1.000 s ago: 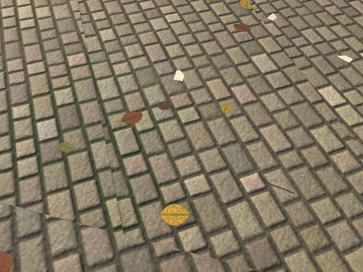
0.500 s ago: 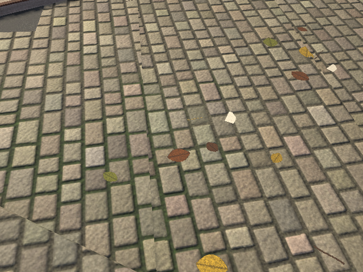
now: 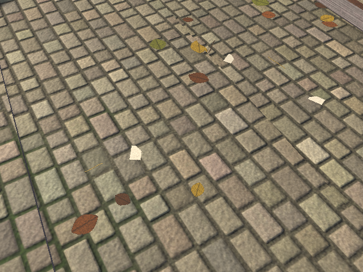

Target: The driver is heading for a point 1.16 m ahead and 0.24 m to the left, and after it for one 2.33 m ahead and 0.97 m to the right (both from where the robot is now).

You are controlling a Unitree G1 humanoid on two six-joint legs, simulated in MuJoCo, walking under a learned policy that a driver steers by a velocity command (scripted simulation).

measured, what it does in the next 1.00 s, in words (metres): goes down, turning left: left foot 0.11 m lower, then right foot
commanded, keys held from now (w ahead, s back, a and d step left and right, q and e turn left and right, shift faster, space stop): w+shift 0.12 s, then w+q+shift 0.84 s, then w+e+shift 0.04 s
